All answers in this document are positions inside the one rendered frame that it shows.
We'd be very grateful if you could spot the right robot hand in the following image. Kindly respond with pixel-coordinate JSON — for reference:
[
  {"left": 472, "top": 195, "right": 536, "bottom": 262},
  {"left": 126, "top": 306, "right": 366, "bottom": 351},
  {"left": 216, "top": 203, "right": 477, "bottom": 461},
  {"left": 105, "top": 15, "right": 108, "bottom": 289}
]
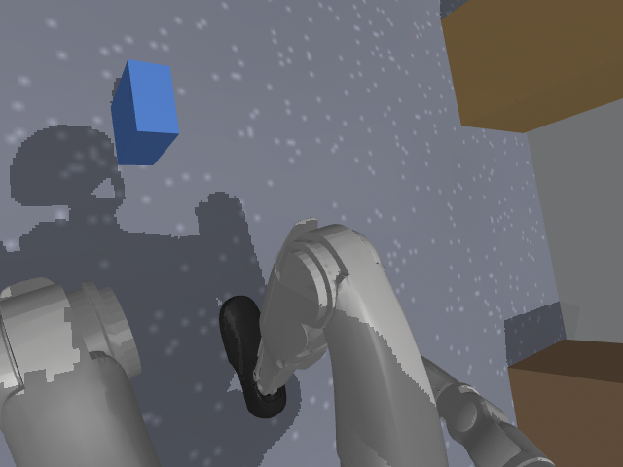
[{"left": 421, "top": 356, "right": 459, "bottom": 402}]

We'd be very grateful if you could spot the right robot arm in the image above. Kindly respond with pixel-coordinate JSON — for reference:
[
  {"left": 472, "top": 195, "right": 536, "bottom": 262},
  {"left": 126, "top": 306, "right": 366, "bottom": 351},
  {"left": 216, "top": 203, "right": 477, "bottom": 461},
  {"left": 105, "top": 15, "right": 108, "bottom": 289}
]
[{"left": 436, "top": 382, "right": 556, "bottom": 467}]

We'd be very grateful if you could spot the right robot foot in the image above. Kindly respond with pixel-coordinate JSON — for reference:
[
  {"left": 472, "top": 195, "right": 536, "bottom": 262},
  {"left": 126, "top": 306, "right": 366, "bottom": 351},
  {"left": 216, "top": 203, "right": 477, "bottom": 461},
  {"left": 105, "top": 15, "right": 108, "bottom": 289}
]
[{"left": 219, "top": 296, "right": 286, "bottom": 418}]

